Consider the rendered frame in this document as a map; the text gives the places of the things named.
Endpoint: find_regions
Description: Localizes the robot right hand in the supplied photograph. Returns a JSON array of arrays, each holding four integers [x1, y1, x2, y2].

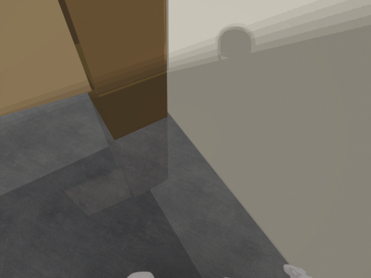
[[283, 264, 312, 278]]

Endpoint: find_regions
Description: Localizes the cupboard door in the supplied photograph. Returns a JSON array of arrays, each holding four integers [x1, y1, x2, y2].
[[0, 0, 92, 116]]

